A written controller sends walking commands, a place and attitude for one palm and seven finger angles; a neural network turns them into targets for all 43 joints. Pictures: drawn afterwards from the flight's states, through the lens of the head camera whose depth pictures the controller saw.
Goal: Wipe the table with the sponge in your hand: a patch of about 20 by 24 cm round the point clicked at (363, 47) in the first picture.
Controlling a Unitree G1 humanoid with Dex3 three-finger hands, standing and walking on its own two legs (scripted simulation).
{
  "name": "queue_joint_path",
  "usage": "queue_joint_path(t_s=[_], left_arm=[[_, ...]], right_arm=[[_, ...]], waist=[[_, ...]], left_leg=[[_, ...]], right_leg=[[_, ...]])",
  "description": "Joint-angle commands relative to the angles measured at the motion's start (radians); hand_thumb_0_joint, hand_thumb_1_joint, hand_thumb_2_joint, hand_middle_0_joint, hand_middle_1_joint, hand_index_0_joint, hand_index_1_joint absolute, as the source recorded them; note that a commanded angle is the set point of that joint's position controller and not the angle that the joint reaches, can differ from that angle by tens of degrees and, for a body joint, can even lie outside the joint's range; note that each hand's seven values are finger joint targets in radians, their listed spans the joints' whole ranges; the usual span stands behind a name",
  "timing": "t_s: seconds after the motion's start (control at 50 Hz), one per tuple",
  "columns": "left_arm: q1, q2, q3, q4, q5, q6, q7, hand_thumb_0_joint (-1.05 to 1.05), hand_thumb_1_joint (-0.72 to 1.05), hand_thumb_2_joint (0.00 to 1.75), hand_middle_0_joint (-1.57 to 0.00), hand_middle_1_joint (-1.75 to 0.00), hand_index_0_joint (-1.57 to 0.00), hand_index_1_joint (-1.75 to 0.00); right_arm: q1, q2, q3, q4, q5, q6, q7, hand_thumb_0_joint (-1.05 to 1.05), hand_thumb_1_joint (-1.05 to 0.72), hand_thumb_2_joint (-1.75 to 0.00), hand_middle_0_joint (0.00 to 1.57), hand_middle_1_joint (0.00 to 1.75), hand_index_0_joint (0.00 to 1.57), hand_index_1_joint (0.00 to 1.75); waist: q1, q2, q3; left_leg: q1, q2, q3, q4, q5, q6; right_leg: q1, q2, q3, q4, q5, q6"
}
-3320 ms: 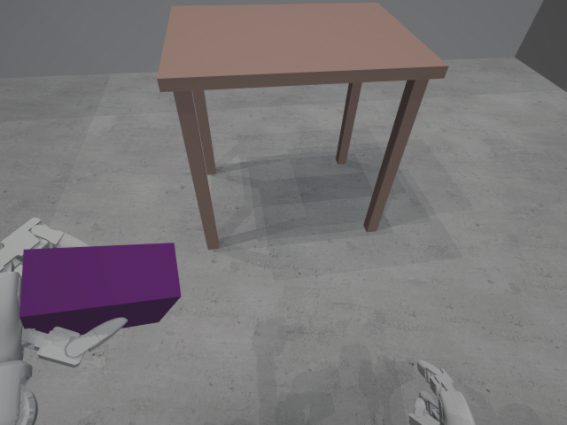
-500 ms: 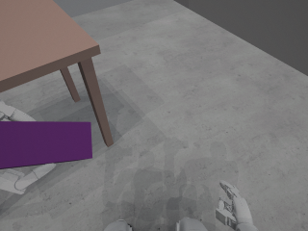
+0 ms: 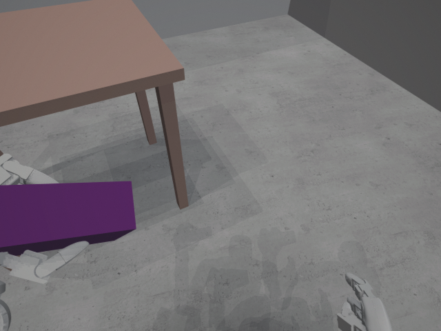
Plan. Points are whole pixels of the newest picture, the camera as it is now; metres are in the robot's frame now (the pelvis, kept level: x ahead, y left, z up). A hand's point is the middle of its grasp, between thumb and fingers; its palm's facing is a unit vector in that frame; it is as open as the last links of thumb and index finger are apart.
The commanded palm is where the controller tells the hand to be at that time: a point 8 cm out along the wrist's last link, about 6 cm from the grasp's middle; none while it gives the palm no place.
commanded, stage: take the last steps up to it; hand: left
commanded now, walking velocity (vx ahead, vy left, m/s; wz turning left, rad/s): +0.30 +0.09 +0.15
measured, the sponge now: (87, 217) +0.23 +0.19 +0.16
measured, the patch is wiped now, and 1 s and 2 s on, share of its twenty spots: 0.00 0.00 0.00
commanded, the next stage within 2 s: none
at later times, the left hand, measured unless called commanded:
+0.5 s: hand (37, 239) +0.20 +0.23 +0.17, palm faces +0.46 -0.78 -0.42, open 10.2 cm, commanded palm +0.14 +0.27 +0.18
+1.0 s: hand (40, 174) +0.28 +0.26 +0.19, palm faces +0.44 -0.77 -0.46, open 10.1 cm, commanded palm +0.23 +0.30 +0.18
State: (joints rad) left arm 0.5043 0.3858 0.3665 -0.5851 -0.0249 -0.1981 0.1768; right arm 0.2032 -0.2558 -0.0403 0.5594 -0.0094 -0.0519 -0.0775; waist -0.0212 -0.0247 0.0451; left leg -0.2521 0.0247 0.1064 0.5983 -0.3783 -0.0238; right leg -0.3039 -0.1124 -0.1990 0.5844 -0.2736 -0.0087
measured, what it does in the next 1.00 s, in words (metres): steps on the spot: left foot, then right foot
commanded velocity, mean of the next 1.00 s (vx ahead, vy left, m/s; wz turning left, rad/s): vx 0.30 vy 0.06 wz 0.05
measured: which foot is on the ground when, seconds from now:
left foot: up 0.00-0.00, down 0.02-0.36, up 0.38-0.68, down 0.70-1.00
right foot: down 0.00-0.02, up 0.04-0.34, down 0.36-0.70, up 0.72-1.00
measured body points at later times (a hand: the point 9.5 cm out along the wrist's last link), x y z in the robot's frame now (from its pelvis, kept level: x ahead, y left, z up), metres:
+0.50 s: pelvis +0.00 -0.02 +0.00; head +0.00 -0.04 +0.45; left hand +0.17 +0.27 +0.20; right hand +0.16 -0.24 -0.11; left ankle -0.01 +0.11 -0.66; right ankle +0.01 -0.12 -0.73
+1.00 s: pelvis +0.08 +0.01 +0.01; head +0.11 +0.00 +0.46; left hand +0.25 +0.30 +0.21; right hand +0.25 -0.17 -0.09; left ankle +0.07 +0.13 -0.73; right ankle +0.13 -0.11 -0.71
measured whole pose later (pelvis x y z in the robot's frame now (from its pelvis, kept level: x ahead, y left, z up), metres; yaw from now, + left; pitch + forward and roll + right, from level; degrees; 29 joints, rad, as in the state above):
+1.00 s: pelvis +0.08 +0.01 +0.01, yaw +3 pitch +0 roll -1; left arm 0.50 0.38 0.36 -0.52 -0.02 -0.23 0.15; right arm 0.23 -0.12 0.03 0.62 0.00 -0.12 -0.05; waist 0.01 0.03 0.05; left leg -0.23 0.10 0.15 0.50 -0.27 -0.01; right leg -0.40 -0.07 -0.14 0.73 -0.36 0.04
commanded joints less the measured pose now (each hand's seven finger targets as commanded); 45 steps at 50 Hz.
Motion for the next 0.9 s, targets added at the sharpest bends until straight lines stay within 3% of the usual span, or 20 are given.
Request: queue_joint_path(t_s=[0.0,0.02,0.04,0.08,0.14,0.3,0.32,0.34,0.36,0.38,0.42,0.48,0.64,0.66,0.68,0.7,0.72,0.76,0.82,0.88], left_arm=[[-0.081,0.131,0.108,-0.218,-0.023,-0.079,0.028,0.00,0.10,1.30,-1.20,-1.60,-1.20,-1.60],[-0.071,0.157,0.118,-0.171,-0.008,-0.094,0.020,0.00,0.10,1.30,-1.20,-1.60,-1.20,-1.60],[-0.102,0.158,0.107,-0.155,0.013,-0.097,0.011,0.00,0.10,1.30,-1.20,-1.60,-1.20,-1.60],[-0.154,0.133,0.066,-0.183,0.024,-0.102,-0.003,0.00,0.10,1.30,-1.20,-1.60,-1.20,-1.60],[-0.119,0.090,0.031,-0.132,0.014,-0.083,-0.014,0.00,0.10,1.30,-1.20,-1.60,-1.20,-1.60],[-0.189,0.128,0.060,-0.053,0.018,-0.060,-0.006,0.00,0.10,1.30,-1.20,-1.60,-1.20,-1.60],[-0.193,0.139,0.063,-0.042,0.024,-0.058,-0.005,0.00,0.10,1.30,-1.20,-1.60,-1.20,-1.60],[-0.195,0.182,0.097,-0.037,0.024,-0.057,-0.001,0.00,0.10,1.30,-1.20,-1.60,-1.20,-1.60],[-0.212,0.194,0.105,-0.037,0.011,-0.055,0.002,0.00,0.10,1.30,-1.20,-1.60,-1.20,-1.60],[-0.214,0.182,0.097,-0.033,0.004,-0.064,-0.002,0.00,0.10,1.30,-1.20,-1.60,-1.20,-1.60],[-0.140,0.169,0.109,-0.032,0.001,-0.082,-0.014,0.00,0.10,1.30,-1.20,-1.60,-1.20,-1.60],[-0.140,0.165,0.108,-0.072,0.006,-0.100,-0.014,0.00,0.10,1.30,-1.20,-1.60,-1.20,-1.60],[-0.141,0.143,0.095,-0.140,0.004,-0.083,0.022,0.00,0.10,1.30,-1.20,-1.60,-1.20,-1.60],[-0.160,0.130,0.072,-0.153,0.003,-0.087,0.019,0.00,0.10,1.30,-1.20,-1.60,-1.20,-1.60],[-0.177,0.128,0.080,-0.180,0.002,-0.095,0.022,0.00,0.10,1.30,-1.20,-1.60,-1.20,-1.60],[-0.182,0.145,0.081,-0.148,0.007,-0.110,0.017,0.00,0.10,1.30,-1.20,-1.60,-1.20,-1.60],[-0.185,0.191,0.116,-0.133,0.013,-0.111,0.015,0.00,0.10,1.30,-1.20,-1.60,-1.20,-1.60],[-0.152,0.177,0.114,-0.173,0.008,-0.112,0.006,0.00,0.10,1.30,-1.20,-1.60,-1.20,-1.60],[-0.072,0.119,0.084,-0.201,0.006,-0.102,-0.004,0.00,0.10,1.30,-1.20,-1.60,-1.20,-1.60],[-0.050,0.122,0.096,-0.162,0.002,-0.095,-0.007,0.00,0.10,1.30,-1.20,-1.60,-1.20,-1.60]], right_arm=[[-0.056,-0.085,-0.027,-0.155,0.015,-0.053,-0.001,0.00,-0.90,-0.90,0.20,0.30,0.20,0.30],[-0.052,-0.067,-0.013,-0.127,0.005,-0.065,0.002,0.00,-0.90,-0.90,0.20,0.30,0.20,0.30],[-0.053,-0.063,-0.011,-0.106,0.002,-0.074,0.008,0.00,-0.90,-0.90,0.20,0.30,0.20,0.30],[-0.059,-0.077,-0.027,-0.084,0.021,-0.093,0.018,0.00,-0.90,-0.90,0.20,0.30,0.20,0.30],[-0.049,-0.071,-0.022,-0.068,0.023,-0.097,0.022,0.00,-0.90,-0.90,0.20,0.30,0.20,0.30],[-0.072,-0.057,0.004,-0.050,0.002,-0.093,-0.001,0.00,-0.90,-0.90,0.20,0.30,0.20,0.30],[-0.071,-0.044,0.004,-0.051,0.003,-0.085,0.000,0.00,-0.90,-0.90,0.20,0.30,0.20,0.30],[-0.068,-0.021,0.006,-0.059,0.004,-0.076,0.004,0.00,-0.90,-0.90,0.20,0.30,0.20,0.30],[-0.100,-0.042,-0.002,-0.072,0.010,-0.082,0.012,0.00,-0.90,-0.90,0.20,0.30,0.20,0.30],[-0.108,-0.055,-0.011,-0.063,0.004,-0.084,0.017,0.00,-0.90,-0.90,0.20,0.30,0.20,0.30],[-0.098,-0.039,0.005,-0.044,0.006,-0.064,0.019,0.00,-0.90,-0.90,0.20,0.30,0.20,0.30],[-0.115,-0.032,0.009,-0.064,0.007,-0.053,0.011,0.00,-0.90,-0.90,0.20,0.30,0.20,0.30],[-0.058,-0.044,-0.024,-0.110,0.007,-0.067,-0.006,0.00,-0.90,-0.90,0.20,0.30,0.20,0.30],[-0.036,-0.066,-0.035,-0.112,0.016,-0.068,-0.013,0.00,-0.90,-0.90,0.20,0.30,0.20,0.30],[-0.040,-0.095,-0.041,-0.119,0.018,-0.071,-0.009,0.00,-0.90,-0.90,0.20,0.30,0.20,0.30],[-0.047,-0.076,-0.031,-0.119,0.017,-0.078,-0.001,0.00,-0.90,-0.90,0.20,0.30,0.20,0.30],[-0.067,-0.064,-0.020,-0.106,0.010,-0.087,0.003,0.00,-0.90,-0.90,0.20,0.30,0.20,0.30],[-0.062,-0.060,-0.031,-0.085,0.020,-0.098,0.009,0.00,-0.90,-0.90,0.20,0.30,0.20,0.30],[-0.052,-0.059,-0.026,-0.076,0.020,-0.114,0.022,0.00,-0.90,-0.90,0.20,0.30,0.20,0.30],[-0.056,-0.055,-0.015,-0.076,0.013,-0.116,0.017,0.00,-0.90,-0.90,0.20,0.30,0.20,0.30]], waist=[[0.016,0.277,-0.178],[0.018,0.384,-0.148],[0.004,0.330,-0.093],[0.012,0.223,-0.073],[0.018,0.243,-0.064],[0.026,0.168,-0.095],[0.027,0.061,-0.101],[0.027,-0.183,-0.107],[0.047,-0.281,-0.098],[0.033,-0.227,-0.065],[0.027,-0.102,-0.034],[0.021,-0.099,-0.055],[0.025,-0.049,-0.117],[0.005,0.080,-0.122],[0.002,0.312,-0.148],[0.003,0.368,-0.146],[0.003,0.350,-0.110],[0.014,0.236,-0.111],[0.021,0.254,-0.121],[0.018,0.257,-0.116]], left_leg=[[0.200,0.265,-0.314,-0.271,0.340,0.158],[0.188,0.386,-0.513,-0.317,0.372,0.249],[0.133,0.387,-0.541,-0.327,0.296,0.281],[0.155,0.319,-0.394,-0.289,0.285,0.256],[0.028,0.228,-0.245,-0.320,0.192,0.211],[-0.136,0.179,-0.185,-0.202,-0.128,0.134],[-0.230,0.129,-0.128,-0.039,-0.153,0.103],[-0.400,0.022,-0.037,0.226,-0.182,0.056],[-0.471,-0.013,-0.066,0.473,-0.182,0.028],[-0.466,0.021,-0.138,0.574,-0.099,0.015],[-0.434,0.061,-0.126,0.591,0.004,-0.004],[-0.282,0.078,-0.057,0.348,0.045,0.003],[0.080,0.013,0.089,-0.152,0.145,0.026],[0.192,0.066,0.003,-0.197,0.132,0.049],[0.297,0.248,-0.270,-0.258,0.204,0.134],[0.268,0.382,-0.493,-0.341,0.172,0.224],[0.196,0.422,-0.557,-0.370,0.094,0.277],[0.221,0.374,-0.431,-0.314,0.177,0.275],[0.115,0.287,-0.207,-0.320,0.229,0.214],[0.046,0.271,-0.133,-0.331,0.215,0.183]], right_leg=[[-0.114,0.019,0.077,0.235,-0.141,0.044],[-0.259,0.051,0.105,0.422,-0.363,0.049],[-0.305,0.024,0.167,0.505,-0.311,0.039],[-0.346,0.016,0.157,0.501,-0.210,0.052],[-0.199,0.041,0.099,0.395,-0.132,0.057],[0.211,0.083,0.043,-0.132,-0.093,0.037],[0.283,-0.009,0.176,-0.213,-0.158,-0.011],[0.352,-0.211,0.522,-0.331,-0.265,-0.115],[0.319,-0.354,0.745,-0.406,-0.311,-0.186],[0.243,-0.352,0.743,-0.421,-0.324,-0.202],[0.183,-0.272,0.482,-0.377,-0.107,-0.169],[0.121,-0.215,0.261,-0.335,0.085,-0.129],[0.112,-0.119,0.207,-0.143,0.002,-0.079],[0.015,-0.076,0.167,0.013,-0.044,-0.046],[-0.154,0.046,0.078,0.267,-0.163,0.011],[-0.252,0.084,0.104,0.481,-0.384,0.015],[-0.309,0.036,0.185,0.575,-0.335,0.013],[-0.366,0.005,0.195,0.568,-0.243,0.027],[-0.256,0.011,0.125,0.450,-0.124,0.040],[-0.131,0.036,0.065,0.265,-0.098,0.049]])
